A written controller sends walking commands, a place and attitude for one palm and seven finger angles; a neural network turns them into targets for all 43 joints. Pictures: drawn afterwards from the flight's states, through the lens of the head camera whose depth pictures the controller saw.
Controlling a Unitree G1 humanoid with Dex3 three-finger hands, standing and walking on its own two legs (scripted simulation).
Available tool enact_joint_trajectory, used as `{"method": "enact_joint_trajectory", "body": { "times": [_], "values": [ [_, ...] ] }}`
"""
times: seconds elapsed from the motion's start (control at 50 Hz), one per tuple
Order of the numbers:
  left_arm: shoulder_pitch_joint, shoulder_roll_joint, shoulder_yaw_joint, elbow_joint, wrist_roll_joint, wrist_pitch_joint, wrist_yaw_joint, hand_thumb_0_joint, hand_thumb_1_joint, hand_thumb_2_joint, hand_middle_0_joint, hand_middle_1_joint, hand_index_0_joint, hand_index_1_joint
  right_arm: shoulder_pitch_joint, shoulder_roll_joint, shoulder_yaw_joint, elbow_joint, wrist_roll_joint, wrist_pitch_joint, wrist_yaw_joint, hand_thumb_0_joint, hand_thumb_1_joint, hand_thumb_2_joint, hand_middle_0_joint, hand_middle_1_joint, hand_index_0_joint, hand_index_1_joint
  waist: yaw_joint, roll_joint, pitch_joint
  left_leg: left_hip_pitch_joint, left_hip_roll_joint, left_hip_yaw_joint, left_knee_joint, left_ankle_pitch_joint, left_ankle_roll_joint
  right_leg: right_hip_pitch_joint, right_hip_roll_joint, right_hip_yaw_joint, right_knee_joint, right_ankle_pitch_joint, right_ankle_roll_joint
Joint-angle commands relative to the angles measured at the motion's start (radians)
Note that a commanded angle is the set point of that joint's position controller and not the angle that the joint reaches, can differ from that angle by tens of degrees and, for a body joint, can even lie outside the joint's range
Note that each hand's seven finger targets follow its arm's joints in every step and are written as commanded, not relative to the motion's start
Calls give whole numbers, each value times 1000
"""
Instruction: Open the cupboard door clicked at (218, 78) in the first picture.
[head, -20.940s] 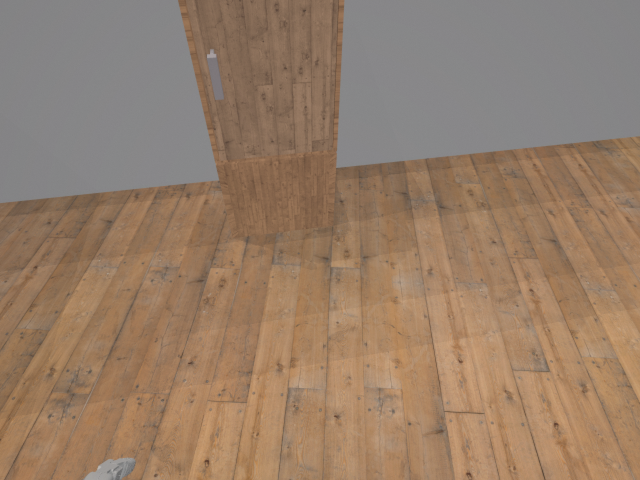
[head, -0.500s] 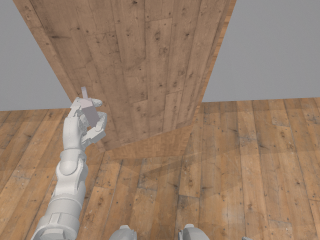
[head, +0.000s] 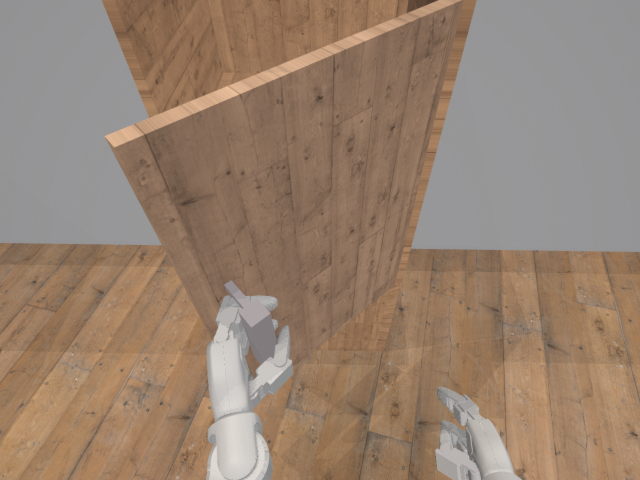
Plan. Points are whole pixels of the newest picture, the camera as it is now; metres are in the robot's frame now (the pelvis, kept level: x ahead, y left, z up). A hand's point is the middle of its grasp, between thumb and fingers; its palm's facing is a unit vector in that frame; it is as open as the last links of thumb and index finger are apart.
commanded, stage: open thumb and fingers to let go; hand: left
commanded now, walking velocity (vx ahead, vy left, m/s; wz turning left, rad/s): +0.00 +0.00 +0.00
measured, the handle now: (251, 324) +0.31 +0.10 +0.04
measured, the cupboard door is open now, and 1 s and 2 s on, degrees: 43 40 43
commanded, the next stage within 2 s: slide the hand sideways off the handle in 0.88 s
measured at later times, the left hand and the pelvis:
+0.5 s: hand (277, 356) +0.26 +0.06 +0.04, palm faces +0.37 -0.93 -0.01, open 11.1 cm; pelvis -0.02 -0.02 -0.01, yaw +1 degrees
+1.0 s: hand (270, 355) +0.27 +0.07 +0.03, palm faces +0.26 -0.97 -0.01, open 15.4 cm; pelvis -0.03 +0.02 -0.01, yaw -1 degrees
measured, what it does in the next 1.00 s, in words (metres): stands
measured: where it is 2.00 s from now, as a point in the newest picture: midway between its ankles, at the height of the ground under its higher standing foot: outside the picture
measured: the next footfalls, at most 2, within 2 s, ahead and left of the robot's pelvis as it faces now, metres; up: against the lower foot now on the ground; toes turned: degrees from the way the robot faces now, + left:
none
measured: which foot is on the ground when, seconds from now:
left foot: down 0.00-1.00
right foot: down 0.00-1.00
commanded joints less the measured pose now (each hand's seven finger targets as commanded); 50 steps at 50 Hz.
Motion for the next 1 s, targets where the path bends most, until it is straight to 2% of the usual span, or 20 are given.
{"method": "enact_joint_trajectory", "body": {
  "times": [0.0,0.02,0.04,0.06,0.08,0.14,0.16,0.2,0.32,0.34,0.44,0.48,0.68,0.74,0.78,0.84,0.9,0.94,0.96,0.98],
  "values": [
    [-97,-160,15,-197,22,-55,66,0,900,900,-400,-1350,-400,-1350,-95,-102,-35,-126,-1,-66,-13,0,-900,-900,200,300,200,300,11,-95,-129,46,-77,-4,-47,206,46,108,-8,70,-186,371,52],
    [-128,-151,30,-181,25,-57,75,0,900,900,-400,-1350,-400,-1350,-94,-101,-36,-119,-4,-72,-17,0,-900,-900,200,300,200,300,7,-106,-129,34,-81,-6,-35,191,44,101,-18,88,-195,362,60],
    [-236,-120,51,-179,32,-64,88,0,900,900,-400,-1350,-400,-1350,-92,-104,-38,-101,-3,-73,-23,0,-900,-900,200,300,200,300,-11,-111,-110,20,-79,-13,-27,181,45,79,-20,96,-197,330,58],
    [-221,-121,63,-155,33,-68,91,0,830,870,-395,-1342,-395,-1342,-96,-105,-43,-101,-8,-77,-26,0,-900,-900,200,300,200,300,3,-113,-138,15,-82,-9,-19,169,45,81,-26,112,-200,312,63],
    [-217,-125,58,-139,34,-70,87,0,760,840,-390,-1335,-390,-1335,-92,-102,-41,-98,-6,-80,-27,0,-900,-900,200,300,200,300,1,-120,-140,6,-83,-11,-17,164,45,85,-32,121,-204,307,65],
    [-196,-100,72,-161,25,-81,74,0,550,750,-375,-1313,-375,-1313,-74,-104,-52,-101,-4,-84,-31,0,-900,-900,200,300,200,300,17,-123,-219,-4,-86,-11,-13,196,42,160,-48,154,-197,409,72],
    [-187,-118,49,-170,22,-82,66,0,480,720,-370,-1305,-370,-1305,-72,-104,-52,-105,-3,-85,-32,0,-900,-900,200,300,200,300,12,-121,-236,0,-86,-8,-12,202,44,173,-51,157,-195,442,76],
    [-184,-97,59,-188,14,-89,54,0,340,660,-360,-1290,-360,-1290,-55,-106,-56,-101,-1,-85,-35,0,-900,-900,200,300,200,300,10,-142,-250,-14,-85,-11,-13,205,42,211,-63,178,-199,494,86],
    [-231,-71,59,-183,8,-120,29,0,-80,480,-330,-1245,-330,-1245,-58,-116,-59,-89,-1,-91,-45,0,-900,-900,200,300,200,300,-11,-186,-203,-71,-82,-29,2,145,46,189,-82,222,-223,398,97],
    [-236,-61,64,-189,8,-125,26,0,-150,450,-325,-1237,-325,-1237,-63,-118,-62,-91,0,-92,-45,0,-900,-900,200,300,200,300,-6,-166,-200,-74,-81,-32,4,145,47,181,-80,220,-220,382,89],
    [-237,-40,94,-156,2,-137,25,0,-500,300,-300,-1200,-300,-1200,-64,-119,-64,-88,1,-87,-48,0,-900,-900,200,300,200,300,5,-168,-200,-89,-85,-33,6,127,48,169,-78,221,-217,313,84],
    [-220,-42,106,-159,-2,-135,32,0,-500,300,-300,-1200,-300,-1200,-65,-116,-65,-93,0,-85,-49,0,-900,-900,200,300,200,300,14,-158,-221,-83,-87,-27,5,131,48,177,-78,223,-214,320,85],
    [-263,-79,81,-145,6,-118,65,0,-500,300,-217,-700,-217,-700,-68,-119,-62,-101,2,-89,-50,0,-900,-900,200,300,200,300,7,-146,-188,-26,-85,-14,-15,128,54,93,-36,134,-194,220,60],
    [-265,-109,57,-141,16,-106,78,0,-500,300,-192,-550,-192,-550,-74,-121,-61,-111,2,-91,-45,0,-900,-900,200,300,200,300,16,-103,-195,-3,-85,-13,-28,145,55,73,-15,91,-169,209,42],
    [-307,-128,44,-136,21,-100,89,0,-500,300,-175,-450,-175,-450,-85,-121,-57,-106,2,-90,-42,0,-900,-900,200,300,200,300,11,-77,-191,15,-82,-11,-32,142,56,40,-6,70,-154,189,37],
    [-314,-132,52,-114,24,-82,103,0,-500,300,-150,-300,-150,-300,-85,-123,-56,-107,3,-88,-40,0,-900,-900,200,300,200,300,20,-85,-188,15,-80,-21,-47,143,53,41,5,48,-143,171,29],
    [-344,-158,40,-103,18,-66,112,0,-500,300,-150,-300,-150,-300,-98,-122,-52,-105,3,-85,-34,0,-900,-900,200,300,200,300,18,-79,-198,30,-81,-18,-50,133,53,27,10,37,-138,156,29],
    [-334,-165,41,-97,20,-51,117,0,-500,300,-150,-300,-150,-300,-100,-124,-54,-110,5,-83,-30,0,-900,-900,200,300,200,300,34,-68,-207,31,-78,-26,-61,152,48,40,15,25,-124,169,20],
    [-340,-184,25,-90,21,-44,119,0,-500,300,-150,-300,-150,-300,-106,-122,-51,-108,4,-81,-25,0,-900,-900,200,300,200,300,30,-56,-205,40,-77,-25,-64,156,48,28,17,17,-116,173,20],
    [-347,-47,-210,-149,150,-101,-97,0,-500,300,-150,-300,-150,-300,-10,-171,-59,-89,15,-76,-17,0,-900,-900,200,300,200,300,-83,-91,-143,58,-67,-25,-33,169,69,-41,3,58,-110,242,26]
  ]
}}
